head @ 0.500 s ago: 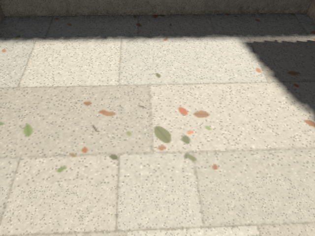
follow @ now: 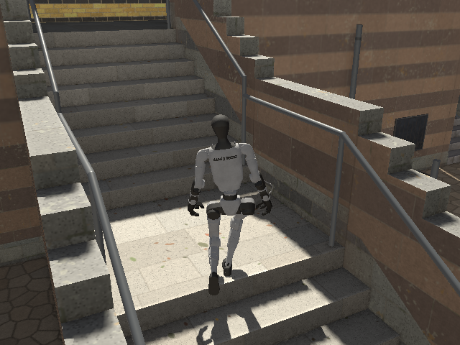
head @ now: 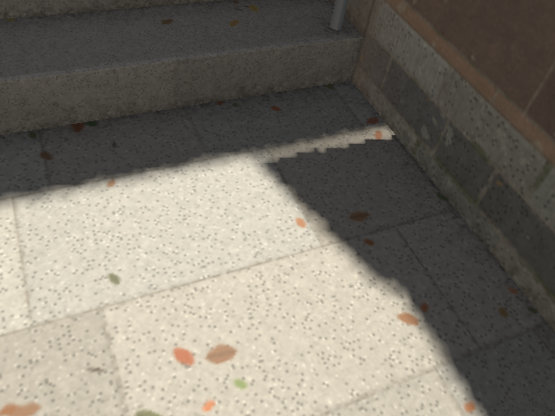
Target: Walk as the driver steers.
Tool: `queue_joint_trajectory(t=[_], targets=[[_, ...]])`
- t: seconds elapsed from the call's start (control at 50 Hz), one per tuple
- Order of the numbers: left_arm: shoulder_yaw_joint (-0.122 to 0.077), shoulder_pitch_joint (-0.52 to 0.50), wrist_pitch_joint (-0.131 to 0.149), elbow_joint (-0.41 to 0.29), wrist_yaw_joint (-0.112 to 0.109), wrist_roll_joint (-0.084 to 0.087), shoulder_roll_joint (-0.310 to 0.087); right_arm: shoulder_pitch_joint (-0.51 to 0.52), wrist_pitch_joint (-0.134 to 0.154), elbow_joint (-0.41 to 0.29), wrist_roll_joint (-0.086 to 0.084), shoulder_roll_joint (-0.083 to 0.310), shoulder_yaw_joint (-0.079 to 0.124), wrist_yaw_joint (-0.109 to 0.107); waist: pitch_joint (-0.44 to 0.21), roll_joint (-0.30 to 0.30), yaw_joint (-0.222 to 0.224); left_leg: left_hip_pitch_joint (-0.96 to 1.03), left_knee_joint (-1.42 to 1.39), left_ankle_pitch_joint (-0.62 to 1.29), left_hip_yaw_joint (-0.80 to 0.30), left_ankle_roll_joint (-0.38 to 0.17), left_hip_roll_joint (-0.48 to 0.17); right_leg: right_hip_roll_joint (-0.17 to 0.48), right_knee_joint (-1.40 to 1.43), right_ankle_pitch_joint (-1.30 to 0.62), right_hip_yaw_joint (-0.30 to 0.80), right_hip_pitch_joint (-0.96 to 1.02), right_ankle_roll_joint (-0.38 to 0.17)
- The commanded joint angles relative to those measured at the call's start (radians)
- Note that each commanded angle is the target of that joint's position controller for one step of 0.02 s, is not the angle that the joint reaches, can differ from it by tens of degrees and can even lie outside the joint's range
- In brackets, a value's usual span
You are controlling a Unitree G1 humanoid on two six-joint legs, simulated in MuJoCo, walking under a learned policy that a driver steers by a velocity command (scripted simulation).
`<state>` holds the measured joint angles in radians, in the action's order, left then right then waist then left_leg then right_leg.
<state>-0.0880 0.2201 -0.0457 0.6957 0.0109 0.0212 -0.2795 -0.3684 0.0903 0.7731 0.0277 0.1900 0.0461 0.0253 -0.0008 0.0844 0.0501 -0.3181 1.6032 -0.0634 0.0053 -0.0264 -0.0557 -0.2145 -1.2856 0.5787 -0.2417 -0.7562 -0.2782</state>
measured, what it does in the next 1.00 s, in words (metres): climbs, turning right: left foot, then right foot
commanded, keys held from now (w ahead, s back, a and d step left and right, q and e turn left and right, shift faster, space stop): w+e+shift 0.54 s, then shift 0.46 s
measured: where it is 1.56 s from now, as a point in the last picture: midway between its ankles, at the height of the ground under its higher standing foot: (315, 285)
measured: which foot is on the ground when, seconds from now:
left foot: up 0.00-0.34, down 0.36-0.70, up 0.72-1.00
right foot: down 0.00-0.34, up 0.36-0.70, down 0.72-1.00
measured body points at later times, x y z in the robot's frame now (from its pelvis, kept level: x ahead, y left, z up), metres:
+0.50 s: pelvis +0.44 +0.04 +0.13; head +0.46 +0.02 +0.58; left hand +0.69 +0.26 +0.03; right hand +0.40 -0.26 +0.02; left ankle +0.47 +0.18 -0.60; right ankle +0.31 +0.01 -0.48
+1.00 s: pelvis +0.70 -0.09 +0.13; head +0.73 -0.14 +0.58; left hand +0.98 -0.01 +0.02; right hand +0.65 -0.38 +0.03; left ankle +0.89 -0.03 -0.55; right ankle +0.71 -0.18 -0.60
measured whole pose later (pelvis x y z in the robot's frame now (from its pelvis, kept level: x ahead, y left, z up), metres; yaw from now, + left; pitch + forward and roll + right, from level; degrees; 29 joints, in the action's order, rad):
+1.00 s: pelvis +0.70 -0.09 +0.13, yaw -46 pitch +2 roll +0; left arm -0.02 0.17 0.06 0.75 -0.02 -0.02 -0.23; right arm -0.14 0.07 0.67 0.01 0.24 0.02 -0.07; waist 0.08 -0.04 0.02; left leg -0.62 0.90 -0.26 -0.07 0.10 -0.09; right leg -0.12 -0.41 0.09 0.02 -0.35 -0.10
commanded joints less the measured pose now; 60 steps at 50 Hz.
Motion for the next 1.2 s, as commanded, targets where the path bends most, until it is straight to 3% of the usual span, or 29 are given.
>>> queue_joint_trajectory(t=[0.02,0.04,0.1,0.14,0.22,0.3,0.34,0.36,0.38,0.4,0.44,0.54,0.62,0.66,0.7,0.72,0.74,0.76,0.78,0.84,0.86,0.9,0.98,1.04,1.1,1.12,1.14,1.16,1.2], targets=[[-0.006,0.113,0.081,0.02,-0.03,-0.069,-0.009,0.353,0.08,-0.385,0.056,-0.056,-0.051,0.012,-0.015,-0.324,-0.024,-0.723,0.57,-0.141,-0.191,-0.017,0.094,0.29,1.012,0.176,1.318,0.414,-0.133],[-0.006,0.124,0.108,0.055,-0.038,-0.081,-0.025,0.319,0.055,-0.392,0.07,-0.096,-0.08,-0.012,0.019,-0.314,-0.07,-0.756,0.591,-0.215,-0.186,-0.02,0.077,0.238,0.951,0.045,1.155,0.35,-0.104],[0.011,0.078,0.161,0.061,-0.025,-0.055,-0.063,0.282,-0.007,-0.363,0.056,0.019,-0.073,-0.043,0.118,-0.329,-0.128,-0.695,0.198,-0.343,-0.14,0.02,-0.023,0.173,1.004,-0.171,0.839,0.175,-0.055],[-0.002,0.124,0.171,0.074,-0.023,-0.034,-0.109,0.476,-0.016,-0.434,0.041,0.103,-0.065,-0.034,0.179,-0.297,-0.053,-0.557,-0.293,-0.288,-0.066,0.05,-0.063,0.123,1.098,-0.338,0.727,0.137,-0.045],[-0.031,0.178,0.15,0.082,-0.02,-0.016,-0.163,0.434,-0.027,-0.362,0.011,0.026,-0.087,0.017,-0.059,-0.093,-0.001,-0.117,-0.766,0.102,0.011,0.02,0.027,0.101,1.059,-0.761,0.598,0.382,0.028],[-0.053,0.178,0.15,0.064,-0.005,-0.025,-0.181,0.408,-0.004,-0.336,-0.017,0.129,-0.034,-0.022,-0.138,0.058,-0.045,0.15,-1.099,0.0,-0.026,0.041,0.099,0.142,0.735,-1.139,0.685,0.586,0.118],[-0.06,0.055,0.163,0.015,0.006,-0.036,-0.184,0.081,0.008,-0.249,-0.001,0.253,0.033,-0.06,-0.275,0.003,-0.225,0.535,-1.116,-0.097,-0.09,0.013,0.005,0.131,0.336,-0.945,0.647,0.446,0.149],[-0.013,0.059,0.161,-0.025,-0.009,-0.044,-0.003,-0.061,0.01,-0.202,0.027,0.262,0.044,-0.072,-0.306,-0.154,-0.211,0.77,-0.999,-0.106,-0.23,0.001,-0.225,0.115,0.076,-0.108,0.545,0.185,0.14],[0.013,0.185,0.145,-0.067,-0.027,0.021,0.002,-0.005,0.009,-0.211,0.064,0.315,0.051,-0.06,-0.462,-0.416,-0.127,0.917,-1.118,-0.114,-0.752,-0.14,-0.465,0.086,-0.199,-0.038,0.394,-0.063,0.181],[0.003,0.1,0.12,-0.045,-0.039,-0.013,-0.078,0.073,0.001,-0.22,0.045,0.215,0.05,-0.044,-0.372,-0.235,-0.142,0.746,-1.229,-0.341,-0.707,-0.148,-0.391,0.19,-0.21,-0.212,0.336,-0.109,0.171],[0.0,-0.04,0.104,-0.064,-0.008,-0.037,-0.095,0.123,0.008,-0.19,0.051,0.112,0.017,-0.034,-0.137,-0.092,-0.139,0.472,-1.287,-0.291,-0.469,-0.129,-0.304,0.241,-0.166,-0.296,0.319,-0.096,0.173],[0.032,-0.119,0.048,-0.176,0.054,-0.067,-0.055,0.059,0.046,-0.037,0.007,0.141,0.019,-0.019,0.032,-0.189,-0.024,0.252,-1.387,0.126,-0.105,-0.031,-0.244,0.319,-0.058,-0.337,0.329,-0.114,0.182],[0.061,-0.24,0.081,-0.205,0.071,-0.066,-0.014,0.11,0.052,0.001,-0.004,0.174,0.005,-0.029,0.138,-0.147,-0.007,0.032,-1.437,0.538,0.178,0.002,-0.091,0.189,0.534,-0.526,0.142,0.264,0.195],[0.057,-0.117,0.09,-0.151,0.076,-0.059,-0.052,0.054,0.048,0.015,-0.01,0.285,0.033,-0.032,0.049,-0.202,0.034,0.072,-1.312,0.833,0.174,-0.011,-0.097,0.108,0.616,-0.587,0.11,0.496,0.179],[0.03,0.153,0.11,-0.033,0.069,-0.097,-0.107,0.074,0.049,0.0,-0.049,0.316,0.04,-0.033,-0.092,-0.179,0.142,0.07,-0.971,0.897,0.156,0.006,-0.09,0.078,0.734,-0.699,0.166,0.783,0.123],[0.018,0.218,0.117,0.007,0.055,-0.112,-0.134,0.048,0.039,0.006,-0.065,0.279,0.032,-0.037,-0.133,-0.149,0.148,0.016,-0.695,0.473,0.182,0.005,-0.019,0.165,0.808,-0.833,0.248,0.888,0.087],[0.005,0.125,0.114,-0.059,0.022,-0.029,-0.248,-0.02,0.039,-0.053,0.008,0.158,0.006,-0.05,-0.221,0.145,0.027,-0.284,-0.226,-0.566,0.128,0.066,0.076,0.426,0.619,-1.586,0.547,1.16,-0.006],[0.02,0.092,0.11,-0.108,0.002,-0.053,-0.221,-0.095,0.051,-0.058,-0.021,0.208,-0.011,-0.04,-0.548,0.147,0.047,-0.413,-0.033,-0.618,-0.097,0.08,0.042,0.626,0.665,-1.638,0.81,1.353,-0.224],[0.007,0.073,0.095,-0.106,-0.013,-0.054,-0.161,-0.086,0.009,-0.009,-0.058,0.268,0.006,-0.038,-0.422,-0.076,0.057,-0.322,-0.11,-0.398,-0.036,0.065,0.01,0.568,0.753,-1.663,0.664,1.096,-0.134],[0.046,-0.022,0.097,-0.068,-0.015,-0.006,-0.065,-0.082,-0.042,-0.009,0.001,0.204,-0.015,-0.04,-0.172,-0.124,-0.058,-0.254,-0.319,-0.369,-0.046,0.082,-0.037,0.454,0.872,-1.464,0.538,0.741,-0.039],[0.05,-0.012,0.099,-0.035,-0.017,-0.004,-0.069,-0.082,-0.051,-0.015,0.01,0.184,-0.021,-0.038,-0.154,-0.112,-0.086,-0.187,-0.39,-0.352,-0.044,0.077,-0.031,0.435,0.892,-1.478,0.497,0.641,-0.014],[0.02,-0.149,0.127,-0.073,-0.026,-0.046,-0.144,0.05,-0.017,-0.111,-0.011,0.17,-0.009,-0.078,-0.265,-0.175,-0.106,-0.165,-0.459,-0.346,-0.089,0.12,-0.079,0.456,0.922,-1.296,0.504,0.576,-0.045],[0.027,-0.145,0.131,-0.041,-0.048,-0.041,-0.1,0.115,-0.017,-0.148,-0.02,0.123,-0.001,-0.108,-0.212,-0.063,-0.082,0.0,-0.727,-0.103,-0.018,0.133,0.009,0.338,0.942,-1.134,0.345,0.376,0.021],[0.049,-0.117,0.109,-0.021,-0.042,-0.034,-0.021,0.131,-0.04,-0.154,-0.032,0.109,0.009,-0.097,-0.179,-0.007,-0.07,0.001,-0.798,-0.069,-0.056,0.124,0.002,0.346,0.934,-0.878,0.371,0.388,0.041],[0.083,-0.15,0.097,-0.008,-0.045,-0.031,0.054,0.209,-0.059,-0.173,-0.025,0.081,0.002,-0.083,-0.126,0.009,-0.072,0.075,-1.054,-0.024,-0.063,0.074,0.005,0.34,0.897,-0.566,0.432,0.365,0.093],[0.092,-0.029,0.086,0.034,-0.034,-0.048,0.06,0.092,-0.065,-0.122,-0.005,0.052,-0.021,-0.08,-0.106,0.059,-0.064,0.162,-1.204,0.002,-0.087,0.045,-0.026,0.304,0.908,-0.454,0.438,0.357,0.172],[0.099,0.063,0.089,0.038,-0.03,-0.067,0.068,0.091,-0.07,-0.119,0.012,0.134,-0.007,-0.08,-0.086,-0.072,-0.005,0.253,-1.144,0.228,-0.177,0.01,-0.143,0.245,0.849,-0.317,0.416,0.295,0.218],[0.098,0.164,0.091,0.076,-0.032,-0.047,0.068,0.18,-0.084,-0.128,0.0,0.163,0.0,-0.083,-0.116,-0.215,0.051,0.223,-1.149,0.242,-0.225,-0.059,-0.196,0.21,0.877,-0.226,0.378,0.342,0.233],[0.094,0.053,0.076,0.096,-0.039,-0.063,0.023,0.255,-0.087,-0.137,-0.015,0.131,-0.014,-0.073,-0.029,-0.169,0.008,-0.002,-1.266,-0.137,-0.221,-0.034,-0.134,0.219,0.88,-0.321,0.371,0.493,0.24]])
